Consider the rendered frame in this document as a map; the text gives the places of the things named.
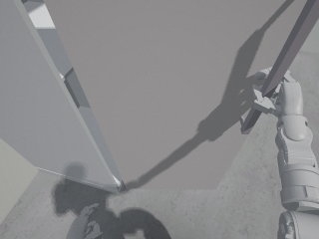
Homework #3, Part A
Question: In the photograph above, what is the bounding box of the fridge door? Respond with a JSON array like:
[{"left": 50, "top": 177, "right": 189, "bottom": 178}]
[{"left": 43, "top": 0, "right": 319, "bottom": 190}]

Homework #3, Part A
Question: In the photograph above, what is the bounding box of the right robot forearm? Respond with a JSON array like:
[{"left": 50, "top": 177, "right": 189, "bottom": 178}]
[{"left": 275, "top": 115, "right": 319, "bottom": 215}]

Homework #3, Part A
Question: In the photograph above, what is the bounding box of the robot right upper arm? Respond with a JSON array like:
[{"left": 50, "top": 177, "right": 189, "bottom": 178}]
[{"left": 277, "top": 210, "right": 319, "bottom": 239}]

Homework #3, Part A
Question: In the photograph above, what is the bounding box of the robot left hand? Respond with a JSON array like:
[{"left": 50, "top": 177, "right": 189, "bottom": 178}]
[{"left": 66, "top": 203, "right": 103, "bottom": 239}]

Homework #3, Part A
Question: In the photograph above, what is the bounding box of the handle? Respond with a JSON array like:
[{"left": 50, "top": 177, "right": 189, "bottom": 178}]
[{"left": 239, "top": 0, "right": 319, "bottom": 134}]

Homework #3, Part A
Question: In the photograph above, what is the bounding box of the robot right hand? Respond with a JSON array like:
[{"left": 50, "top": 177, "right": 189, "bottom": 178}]
[{"left": 251, "top": 67, "right": 304, "bottom": 119}]

